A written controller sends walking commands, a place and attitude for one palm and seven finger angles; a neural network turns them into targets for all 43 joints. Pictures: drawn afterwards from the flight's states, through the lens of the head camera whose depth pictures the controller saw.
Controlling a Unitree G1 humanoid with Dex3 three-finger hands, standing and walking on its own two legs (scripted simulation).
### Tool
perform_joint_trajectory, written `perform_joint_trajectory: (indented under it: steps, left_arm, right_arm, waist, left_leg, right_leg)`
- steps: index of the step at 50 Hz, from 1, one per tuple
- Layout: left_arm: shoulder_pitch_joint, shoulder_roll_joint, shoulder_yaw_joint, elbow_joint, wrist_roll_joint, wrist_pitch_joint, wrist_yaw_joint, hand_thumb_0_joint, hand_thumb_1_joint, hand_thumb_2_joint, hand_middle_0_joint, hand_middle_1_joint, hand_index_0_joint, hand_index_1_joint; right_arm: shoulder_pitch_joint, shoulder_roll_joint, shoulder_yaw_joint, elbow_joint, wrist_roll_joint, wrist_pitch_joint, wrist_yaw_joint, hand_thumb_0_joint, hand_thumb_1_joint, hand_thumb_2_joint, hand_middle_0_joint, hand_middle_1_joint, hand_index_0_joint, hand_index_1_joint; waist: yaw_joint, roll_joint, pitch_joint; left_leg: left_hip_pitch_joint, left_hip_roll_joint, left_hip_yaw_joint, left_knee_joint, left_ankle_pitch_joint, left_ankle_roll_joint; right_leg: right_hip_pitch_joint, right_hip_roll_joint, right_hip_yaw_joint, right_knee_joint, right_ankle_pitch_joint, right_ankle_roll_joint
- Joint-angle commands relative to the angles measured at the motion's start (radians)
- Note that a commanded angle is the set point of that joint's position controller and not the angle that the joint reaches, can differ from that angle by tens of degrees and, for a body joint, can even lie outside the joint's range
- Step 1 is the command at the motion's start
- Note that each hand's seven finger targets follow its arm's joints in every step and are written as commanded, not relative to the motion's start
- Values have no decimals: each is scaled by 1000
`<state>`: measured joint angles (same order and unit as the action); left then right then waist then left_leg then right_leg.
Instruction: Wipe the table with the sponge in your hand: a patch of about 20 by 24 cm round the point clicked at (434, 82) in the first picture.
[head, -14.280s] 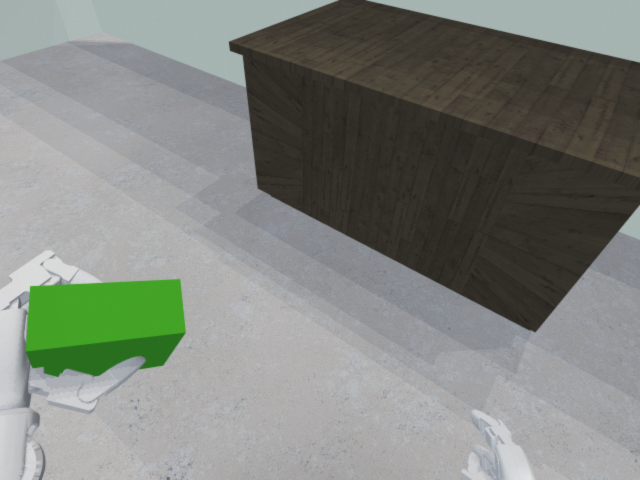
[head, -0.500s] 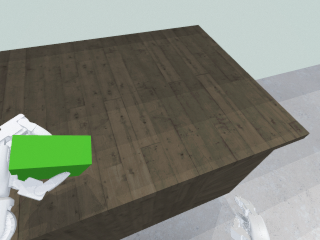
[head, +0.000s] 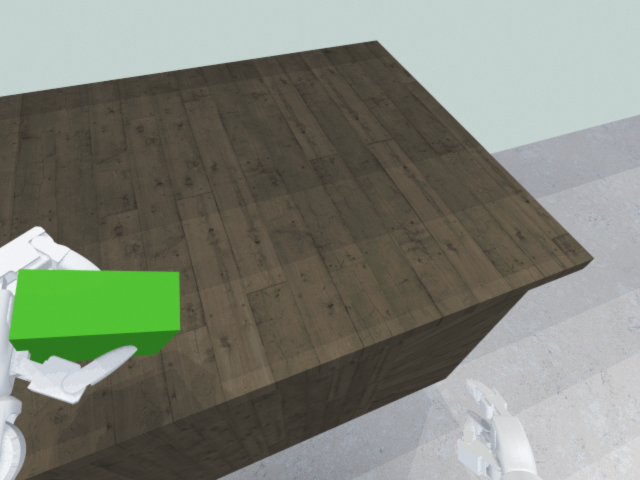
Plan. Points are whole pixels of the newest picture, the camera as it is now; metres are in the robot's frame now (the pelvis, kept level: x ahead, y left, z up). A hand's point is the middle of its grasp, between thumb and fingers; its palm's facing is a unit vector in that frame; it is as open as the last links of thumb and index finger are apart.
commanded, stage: shuffle to correct the standing spot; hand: left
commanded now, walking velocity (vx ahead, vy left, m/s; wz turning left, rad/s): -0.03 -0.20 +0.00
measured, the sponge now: (122, 319) +0.23 +0.21 +0.13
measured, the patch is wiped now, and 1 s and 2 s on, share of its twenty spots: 0.00 0.00 0.00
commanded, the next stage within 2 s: none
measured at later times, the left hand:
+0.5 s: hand (110, 321) +0.22 +0.21 +0.16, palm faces +0.30 -0.85 -0.43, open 9.7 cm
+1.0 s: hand (92, 322) +0.22 +0.22 +0.16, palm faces +0.31 -0.85 -0.43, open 9.7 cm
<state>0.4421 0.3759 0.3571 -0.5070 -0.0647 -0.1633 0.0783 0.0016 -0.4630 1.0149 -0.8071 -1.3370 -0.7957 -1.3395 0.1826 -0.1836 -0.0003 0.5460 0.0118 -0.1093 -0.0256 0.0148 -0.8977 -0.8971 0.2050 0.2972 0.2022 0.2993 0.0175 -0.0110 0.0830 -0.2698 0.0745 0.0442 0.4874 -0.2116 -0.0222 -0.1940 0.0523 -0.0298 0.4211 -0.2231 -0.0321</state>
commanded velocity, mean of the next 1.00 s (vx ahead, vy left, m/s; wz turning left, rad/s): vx -0.03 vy -0.20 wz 0.00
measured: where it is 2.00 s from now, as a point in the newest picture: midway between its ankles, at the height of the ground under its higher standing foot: outside the picture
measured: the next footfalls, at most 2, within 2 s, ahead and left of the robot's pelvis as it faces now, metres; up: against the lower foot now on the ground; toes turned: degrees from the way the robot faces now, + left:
none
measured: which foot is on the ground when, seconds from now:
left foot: down 0.00-1.00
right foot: down 0.00-1.00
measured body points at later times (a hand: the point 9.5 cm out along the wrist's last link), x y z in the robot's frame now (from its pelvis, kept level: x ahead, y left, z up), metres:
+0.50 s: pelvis +0.00 -0.03 -0.01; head +0.04 -0.02 +0.44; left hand +0.20 +0.25 +0.18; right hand +0.17 -0.27 -0.09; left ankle +0.03 +0.13 -0.74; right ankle +0.00 -0.10 -0.74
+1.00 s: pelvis +0.00 -0.02 -0.01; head +0.04 +0.00 +0.44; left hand +0.19 +0.27 +0.18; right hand +0.18 -0.25 -0.08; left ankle +0.03 +0.13 -0.74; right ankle +0.00 -0.10 -0.74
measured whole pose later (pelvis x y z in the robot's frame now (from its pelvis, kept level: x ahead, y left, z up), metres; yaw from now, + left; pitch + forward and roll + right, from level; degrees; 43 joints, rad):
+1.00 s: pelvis +0.00 -0.02 -0.01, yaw +1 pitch +0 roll -2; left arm 0.47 0.42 0.39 -0.57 -0.09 -0.14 0.07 0.00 -0.46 1.02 -0.81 -1.34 -0.80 -1.34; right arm 0.20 -0.19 -0.01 0.55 0.01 -0.09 -0.04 0.01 -0.90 -0.90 0.20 0.30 0.20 0.30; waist 0.01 -0.01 0.10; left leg -0.31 0.10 0.01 0.54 -0.23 -0.05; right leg -0.23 0.08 -0.06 0.47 -0.25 -0.06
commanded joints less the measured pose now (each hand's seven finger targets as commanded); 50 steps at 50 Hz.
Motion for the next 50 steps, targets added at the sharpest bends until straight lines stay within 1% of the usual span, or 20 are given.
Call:
perform_joint_trajectory:
  steps: [1,2,6,7,11,12,15,16,17,20,24,25,27,35,40,41,42,46,47,50]
  left_arm:
    - [-60,196,153,-241,-13,-56,29,0,100,1300,-1200,-1600,-1200,-1600]
    - [-44,159,121,-221,-22,-56,22,0,100,1300,-1200,-1600,-1200,-1600]
    - [-38,201,156,-269,-23,-52,27,0,100,1300,-1200,-1600,-1200,-1600]
    - [-19,172,130,-251,-29,-53,21,0,100,1300,-1200,-1600,-1200,-1600]
    - [13,210,172,-252,-33,-44,25,0,100,1300,-1200,-1600,-1200,-1600]
    - [15,181,143,-242,-37,-46,20,0,100,1300,-1200,-1600,-1200,-1600]
    - [8,199,160,-240,-41,-44,19,0,100,1300,-1200,-1600,-1200,-1600]
    - [17,212,173,-246,-39,-40,25,0,100,1300,-1200,-1600,-1200,-1600]
    - [23,187,149,-235,-42,-44,20,0,100,1300,-1200,-1600,-1200,-1600]
    - [-4,212,164,-268,-43,-50,19,0,100,1300,-1200,-1600,-1200,-1600]
    - [-11,215,165,-278,-39,-54,16,0,100,1300,-1200,-1600,-1200,-1600]
    - [-8,216,167,-272,-37,-53,15,0,100,1300,-1200,-1600,-1200,-1600]
    - [-6,202,155,-270,-37,-55,16,0,100,1300,-1200,-1600,-1200,-1600]
    - [-1,203,157,-265,-42,-45,13,0,100,1300,-1200,-1600,-1200,-1600]
    - [-18,208,158,-281,-39,-45,15,0,100,1300,-1200,-1600,-1200,-1600]
    - [-23,218,163,-303,-38,-45,21,0,100,1300,-1200,-1600,-1200,-1600]
    - [-32,195,142,-294,-37,-50,18,0,100,1300,-1200,-1600,-1200,-1600]
    - [-17,215,161,-289,-30,-46,20,0,100,1300,-1200,-1600,-1200,-1600]
    - [-19,189,141,-284,-31,-52,17,0,100,1300,-1200,-1600,-1200,-1600]
    - [-6,204,157,-278,-32,-47,14,0,100,1300,-1200,-1600,-1200,-1600]
  right_arm:
    - [-72,-134,-58,-153,6,-41,-13,0,-900,-900,200,300,200,300]
    - [-60,-130,-54,-150,0,-37,-14,0,-900,-900,200,300,200,300]
    - [-73,-134,-63,-158,9,-39,-17,0,-900,-900,200,300,200,300]
    - [-59,-136,-60,-154,1,-35,-17,0,-900,-900,200,300,200,300]
    - [-66,-136,-67,-157,10,-34,-21,0,-900,-900,200,300,200,300]
    - [-52,-136,-62,-152,2,-30,-21,0,-900,-900,200,300,200,300]
    - [-43,-140,-73,-154,8,-30,-23,0,-900,-900,200,300,200,300]
    - [-63,-139,-68,-149,10,-30,-24,0,-900,-900,200,300,200,300]
    - [-52,-135,-62,-146,2,-26,-23,0,-900,-900,200,300,200,300]
    - [-50,-141,-71,-152,5,-32,-25,0,-900,-900,200,300,200,300]
    - [-53,-143,-69,-150,2,-36,-26,0,-900,-900,200,300,200,300]
    - [-49,-141,-69,-150,2,-35,-25,0,-900,-900,200,300,200,300]
    - [-52,-140,-59,-141,-2,-34,-23,0,-900,-900,200,300,200,300]
    - [-40,-138,-67,-152,5,-29,-17,0,-900,-900,200,300,200,300]
    - [-48,-136,-63,-153,3,-30,-20,0,-900,-900,200,300,200,300]
    - [-70,-134,-57,-153,8,-31,-22,0,-900,-900,200,300,200,300]
    - [-58,-134,-50,-148,1,-30,-21,0,-900,-900,200,300,200,300]
    - [-67,-132,-55,-155,7,-34,-20,0,-900,-900,200,300,200,300]
    - [-48,-136,-53,-148,1,-31,-18,0,-900,-900,200,300,200,300]
    - [-38,-139,-67,-155,5,-31,-14,0,-900,-900,200,300,200,300]
  waist:
    - [-11,73,-192]
    - [-12,60,-193]
    - [-12,78,-212]
    - [-13,65,-208]
    - [-15,37,-206]
    - [-18,26,-202]
    - [-21,5,-192]
    - [-21,23,-184]
    - [-23,21,-178]
    - [-19,26,-185]
    - [-14,80,-179]
    - [-13,63,-182]
    - [-16,77,-185]
    - [-21,32,-180]
    - [-20,61,-167]
    - [-21,100,-165]
    - [-22,108,-162]
    - [-17,146,-167]
    - [-18,135,-178]
    - [-17,106,-203]
  left_leg:
    - [107,72,-58,-43,96,34]
    - [98,69,-59,-36,94,41]
    - [117,68,-58,-10,138,37]
    - [104,67,-58,-6,142,42]
    - [106,58,-52,28,128,37]
    - [91,53,-49,36,117,41]
    - [76,39,-45,71,76,34]
    - [95,38,-43,62,77,34]
    - [85,42,-44,57,65,42]
    - [85,53,-56,52,100,41]
    - [73,86,-82,9,140,52]
    - [70,88,-78,16,142,52]
    - [69,86,-78,1,131,54]
    - [59,59,-69,39,-2,42]
    - [53,85,-99,2,28,51]
    - [72,90,-104,-21,40,50]
    - [50,101,-115,-40,42,58]
    - [53,118,-124,-52,47,59]
    - [40,118,-125,-52,56,61]
    - [55,110,-116,-15,96,53]
  right_leg:
    - [-14,-100,88,-54,174,14]
    - [-10,-99,78,-62,174,15]
    - [-11,-112,93,-43,207,6]
    - [-9,-105,81,-48,206,9]
    - [-27,-126,112,-50,222,-2]
    - [-25,-125,101,-56,213,-1]
    - [-38,-149,131,-59,211,-12]
    - [-65,-149,138,-62,199,-16]
    - [-66,-141,121,-69,175,-6]
    - [-51,-140,121,-46,199,-3]
    - [-30,-111,95,-26,186,20]
    - [-18,-112,91,-28,196,23]
    - [-17,-102,74,-33,175,19]
    - [-52,-136,121,-57,103,-8]
    - [-48,-118,104,-38,112,-3]
    - [-54,-111,96,-29,110,-4]
    - [-38,-94,70,-24,99,6]
    - [-16,-91,67,-20,105,11]
    - [3,-83,46,-18,109,12]
    - [18,-101,66,-26,152,2]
